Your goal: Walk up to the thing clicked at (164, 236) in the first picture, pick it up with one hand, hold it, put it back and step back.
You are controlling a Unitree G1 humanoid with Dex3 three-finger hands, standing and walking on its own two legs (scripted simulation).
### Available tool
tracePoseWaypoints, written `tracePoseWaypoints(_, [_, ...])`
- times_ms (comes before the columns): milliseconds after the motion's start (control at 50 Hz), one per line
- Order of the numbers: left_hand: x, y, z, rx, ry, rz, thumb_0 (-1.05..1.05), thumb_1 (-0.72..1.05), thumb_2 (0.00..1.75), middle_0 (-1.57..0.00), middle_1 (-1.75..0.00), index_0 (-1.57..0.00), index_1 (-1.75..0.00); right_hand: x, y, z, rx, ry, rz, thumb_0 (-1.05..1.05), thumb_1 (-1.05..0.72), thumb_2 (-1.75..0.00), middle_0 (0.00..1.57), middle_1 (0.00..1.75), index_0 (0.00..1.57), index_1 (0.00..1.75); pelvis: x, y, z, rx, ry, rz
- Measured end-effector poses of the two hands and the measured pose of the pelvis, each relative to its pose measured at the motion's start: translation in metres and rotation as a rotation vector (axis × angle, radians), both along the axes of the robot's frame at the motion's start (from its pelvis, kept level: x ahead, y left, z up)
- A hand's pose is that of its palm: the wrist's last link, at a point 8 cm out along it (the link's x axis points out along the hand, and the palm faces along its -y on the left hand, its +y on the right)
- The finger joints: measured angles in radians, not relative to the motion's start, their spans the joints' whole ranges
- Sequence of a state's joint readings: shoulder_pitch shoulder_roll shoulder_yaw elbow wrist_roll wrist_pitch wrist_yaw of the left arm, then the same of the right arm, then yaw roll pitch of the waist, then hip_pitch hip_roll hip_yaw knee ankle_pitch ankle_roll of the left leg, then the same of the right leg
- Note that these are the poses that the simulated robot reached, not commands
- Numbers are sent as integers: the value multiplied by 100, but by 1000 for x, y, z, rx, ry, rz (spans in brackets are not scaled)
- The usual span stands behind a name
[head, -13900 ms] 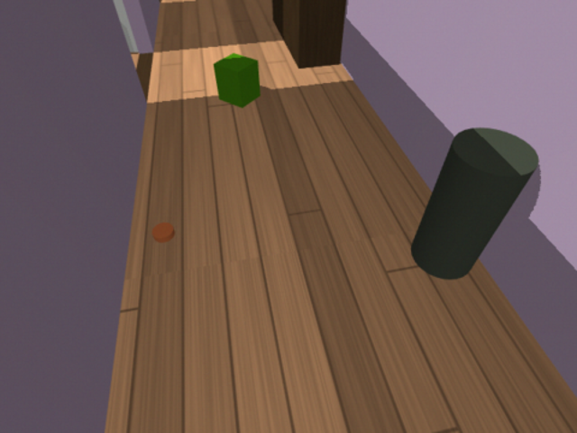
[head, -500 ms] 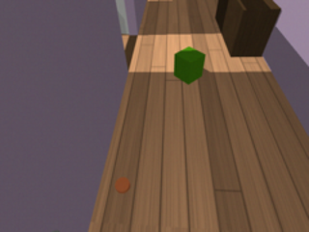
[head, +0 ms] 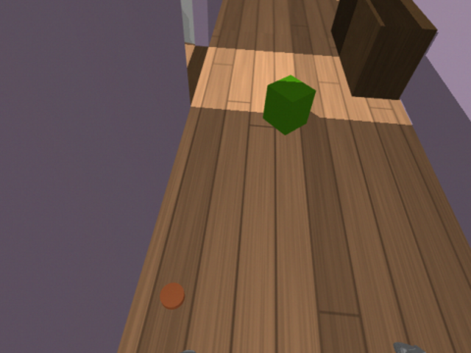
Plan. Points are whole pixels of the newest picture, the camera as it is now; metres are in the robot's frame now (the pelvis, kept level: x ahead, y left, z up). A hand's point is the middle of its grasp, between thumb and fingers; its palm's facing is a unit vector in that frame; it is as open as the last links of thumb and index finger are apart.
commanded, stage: walk up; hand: left
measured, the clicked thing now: (172, 295) +0.44 +0.25 -0.74
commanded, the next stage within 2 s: none
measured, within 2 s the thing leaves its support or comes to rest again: neither
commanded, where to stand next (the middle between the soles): +0.08 -0.01 m, yaw +3 degrees
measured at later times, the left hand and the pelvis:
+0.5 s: hand out of the picture +0.11 +0.24 -0.13, palm faces -0.01 -0.94 -0.33, open 7.4 cm; pelvis +0.02 -0.01 +0.02, yaw +1 degrees
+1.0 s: hand out of the picture +0.09 +0.24 -0.13, palm faces +0.00 -0.95 -0.32, open 7.4 cm; pelvis +0.03 -0.01 +0.03, yaw +1 degrees
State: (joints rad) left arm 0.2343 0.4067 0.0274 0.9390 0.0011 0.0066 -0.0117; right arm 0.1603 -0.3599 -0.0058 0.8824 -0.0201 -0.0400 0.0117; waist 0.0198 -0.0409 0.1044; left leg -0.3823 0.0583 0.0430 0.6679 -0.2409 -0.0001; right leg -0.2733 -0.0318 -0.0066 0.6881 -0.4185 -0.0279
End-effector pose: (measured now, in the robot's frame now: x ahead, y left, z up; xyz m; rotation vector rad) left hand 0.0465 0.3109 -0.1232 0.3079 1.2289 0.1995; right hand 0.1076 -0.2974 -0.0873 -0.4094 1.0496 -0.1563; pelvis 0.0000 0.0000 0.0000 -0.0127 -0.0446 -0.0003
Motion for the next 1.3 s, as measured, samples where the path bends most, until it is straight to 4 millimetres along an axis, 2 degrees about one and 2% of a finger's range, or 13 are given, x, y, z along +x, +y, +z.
tracePoseWaypoints(80, [-3,-6,6,13,21,2,0,91,90,-20,-30,-20,-30,12,-1,-5,36,-4,-22,1,-91,-90,21,30,20,30,4,-6,3,-2,-6,3])
tracePoseWaypoints(200, [7,-15,19,15,22,8,0,91,90,-20,-30,-20,-30,15,-2,-10,77,35,-33,1,-91,-90,21,30,20,30,12,-10,12,7,-5,5])
tracePoseWaypoints(460, [55,-26,33,2,-40,-6,0,91,90,-20,-30,-20,-30,-8,-13,-8,71,135,-94,1,-91,-90,21,29,20,30,19,-14,24,7,-8,10])
tracePoseWaypoints(600, [68,-29,31,-18,-48,-15,0,91,90,-20,-30,-20,-30,-19,-16,-3,51,162,-117,1,-91,-90,21,29,20,30,21,-12,26,6,-4,9])
tracePoseWaypoints(800, [56,-27,27,-25,-1,-2,0,91,90,-20,-30,-20,-30,-21,-13,-2,48,176,-119,1,-91,-90,21,29,20,30,23,-11,27,7,6,10])
tracePoseWaypoints(980, [40,-23,26,-19,42,24,0,91,90,-20,-30,-20,-30,-9,-7,-4,60,169,-105,1,-91,-90,21,29,20,30,26,-9,28,6,9,15])
tracePoseWaypoints(1180, [36,-21,26,-16,50,38,0,91,90,-20,-30,-20,-30,5,-3,-4,65,154,-90,1,-91,-90,21,29,20,30,29,-8,28,6,12,19])
tracePoseWaypoints(1300, [37,-14,22,7,32,49,0,91,90,-20,-30,-20,-30,8,-12,-6,44,142,-97,1,-91,-90,21,30,20,30,12,-11,21,8,23,25])
